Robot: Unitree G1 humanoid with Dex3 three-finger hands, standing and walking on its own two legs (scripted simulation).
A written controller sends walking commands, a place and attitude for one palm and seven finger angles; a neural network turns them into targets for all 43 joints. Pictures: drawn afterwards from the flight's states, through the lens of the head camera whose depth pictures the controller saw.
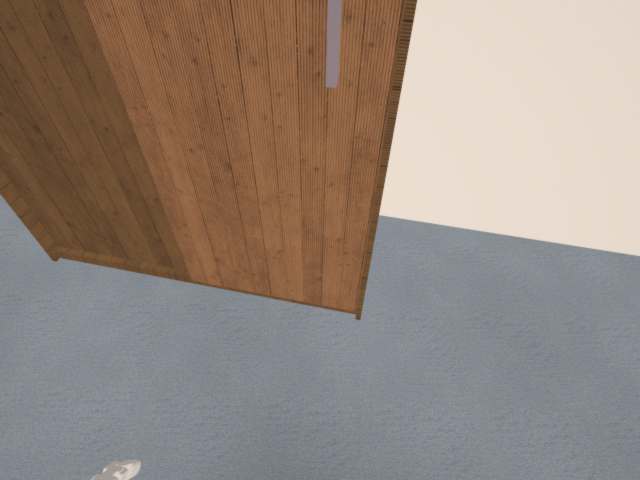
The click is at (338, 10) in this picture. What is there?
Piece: wardrobe's sliding door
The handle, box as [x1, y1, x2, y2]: [326, 0, 341, 87]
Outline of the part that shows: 328,0 326,86 335,87 337,83 337,73 339,68 338,51 341,0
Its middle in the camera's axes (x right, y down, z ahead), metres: +0.03 -0.36 +0.68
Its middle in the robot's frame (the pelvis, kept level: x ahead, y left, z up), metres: +0.78 +0.02 +0.22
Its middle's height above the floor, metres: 0.99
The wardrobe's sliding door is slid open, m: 0.00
